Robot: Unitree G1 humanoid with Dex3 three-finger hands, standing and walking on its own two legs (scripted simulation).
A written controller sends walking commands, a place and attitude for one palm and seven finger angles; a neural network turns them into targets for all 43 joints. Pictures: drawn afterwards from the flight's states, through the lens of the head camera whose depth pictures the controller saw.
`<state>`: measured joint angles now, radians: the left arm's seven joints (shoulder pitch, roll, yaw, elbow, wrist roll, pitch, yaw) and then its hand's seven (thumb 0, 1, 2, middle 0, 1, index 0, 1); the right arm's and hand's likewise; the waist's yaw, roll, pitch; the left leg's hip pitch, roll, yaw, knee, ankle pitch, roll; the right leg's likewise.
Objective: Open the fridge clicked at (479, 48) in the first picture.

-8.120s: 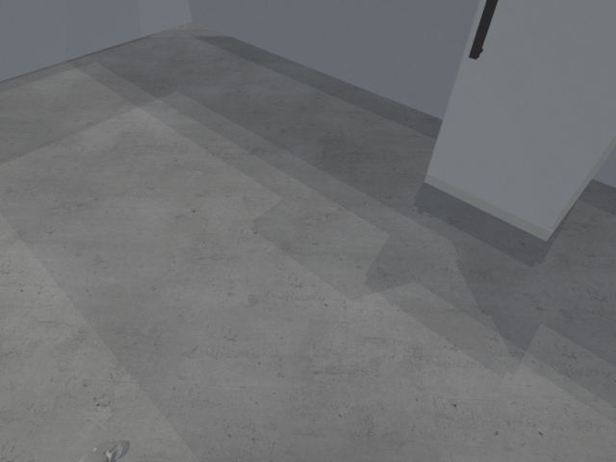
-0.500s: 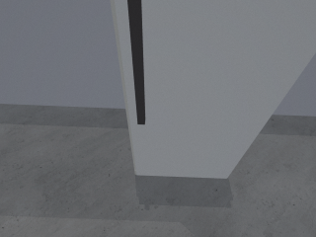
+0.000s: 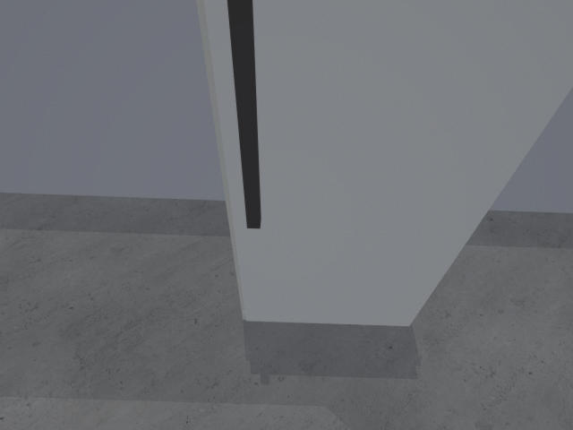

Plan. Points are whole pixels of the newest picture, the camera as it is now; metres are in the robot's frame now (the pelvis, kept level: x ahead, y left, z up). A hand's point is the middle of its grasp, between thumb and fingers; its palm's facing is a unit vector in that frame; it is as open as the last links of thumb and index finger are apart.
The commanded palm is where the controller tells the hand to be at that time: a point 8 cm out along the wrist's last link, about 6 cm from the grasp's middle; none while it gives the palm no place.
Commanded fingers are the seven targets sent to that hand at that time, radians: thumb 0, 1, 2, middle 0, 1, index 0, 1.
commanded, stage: shuffle to correct the standing spot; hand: left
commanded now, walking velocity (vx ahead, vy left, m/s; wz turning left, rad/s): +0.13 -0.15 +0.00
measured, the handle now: (250, 128) +0.54 +0.10 +0.14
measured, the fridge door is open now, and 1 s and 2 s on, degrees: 0 0 0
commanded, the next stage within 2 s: come to a stop and stand still in 0.20 s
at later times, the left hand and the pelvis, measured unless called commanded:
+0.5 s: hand out of the picture -0.02 +0.09 -0.19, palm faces +0.09 -0.99 -0.10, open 7.3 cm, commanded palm none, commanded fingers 0.00 0.90 0.90 -0.20 -0.30 -0.20 -0.30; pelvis +0.06 -0.04 -0.01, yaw +0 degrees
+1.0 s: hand out of the picture +0.05 +0.11 -0.18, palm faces +0.06 -0.98 -0.19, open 7.3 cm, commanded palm none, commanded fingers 0.00 0.90 0.90 -0.20 -0.30 -0.20 -0.30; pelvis +0.04 -0.06 -0.01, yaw +1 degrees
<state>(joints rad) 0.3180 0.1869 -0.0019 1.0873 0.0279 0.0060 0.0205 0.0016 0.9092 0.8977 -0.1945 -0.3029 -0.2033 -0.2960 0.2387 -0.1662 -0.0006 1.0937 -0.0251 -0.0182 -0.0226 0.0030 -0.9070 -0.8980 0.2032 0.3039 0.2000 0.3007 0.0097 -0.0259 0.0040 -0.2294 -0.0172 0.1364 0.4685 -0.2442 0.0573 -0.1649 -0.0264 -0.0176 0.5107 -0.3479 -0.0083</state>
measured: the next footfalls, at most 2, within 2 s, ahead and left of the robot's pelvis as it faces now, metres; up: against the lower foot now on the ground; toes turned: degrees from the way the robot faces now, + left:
left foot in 0.46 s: +0.11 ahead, +0.06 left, +0.00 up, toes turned +3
